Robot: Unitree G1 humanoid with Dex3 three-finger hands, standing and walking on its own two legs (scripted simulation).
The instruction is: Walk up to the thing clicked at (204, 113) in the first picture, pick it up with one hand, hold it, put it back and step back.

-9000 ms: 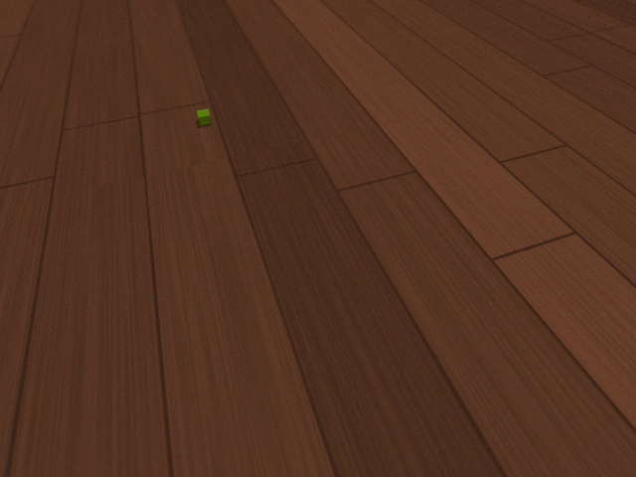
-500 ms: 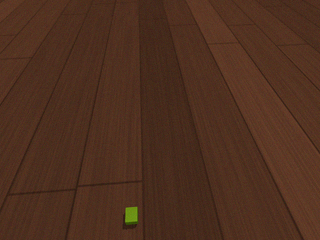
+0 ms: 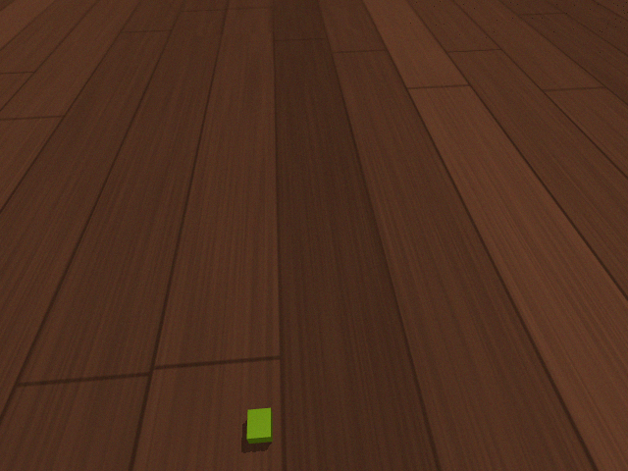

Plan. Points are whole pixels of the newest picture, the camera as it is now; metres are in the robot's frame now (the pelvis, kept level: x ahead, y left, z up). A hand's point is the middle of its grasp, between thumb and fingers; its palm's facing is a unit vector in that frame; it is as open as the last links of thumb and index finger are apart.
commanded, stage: stand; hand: left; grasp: from above
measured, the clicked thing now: (260, 425) +0.39 +0.20 -0.76
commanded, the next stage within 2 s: rise first in 0.78 s
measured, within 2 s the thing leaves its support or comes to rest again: neither
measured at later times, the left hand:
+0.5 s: hand out of the picture +0.07 +0.25 -0.16, palm faces -0.02 -0.94 -0.34, open 7.3 cm
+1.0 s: hand out of the picture +0.11 +0.25 -0.16, palm faces +0.05 -0.94 -0.33, open 7.7 cm
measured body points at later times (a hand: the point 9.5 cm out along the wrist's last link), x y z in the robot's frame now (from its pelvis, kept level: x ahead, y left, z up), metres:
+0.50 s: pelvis +0.00 +0.00 +0.00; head +0.01 +0.00 +0.45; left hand +0.07 +0.30 -0.13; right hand +0.08 -0.30 -0.14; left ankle -0.01 +0.13 -0.75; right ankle -0.01 -0.13 -0.75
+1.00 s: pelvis -0.01 +0.00 -0.01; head +0.03 +0.00 +0.44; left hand +0.11 +0.30 -0.13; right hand +0.09 -0.29 -0.14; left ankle -0.01 +0.13 -0.75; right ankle -0.01 -0.13 -0.75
